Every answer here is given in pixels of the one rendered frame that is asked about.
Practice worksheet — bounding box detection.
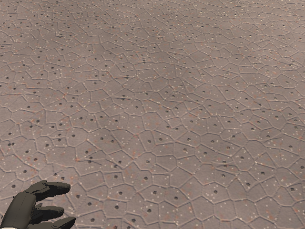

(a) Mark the left robot hand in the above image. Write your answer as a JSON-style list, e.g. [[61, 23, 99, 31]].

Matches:
[[0, 179, 76, 229]]

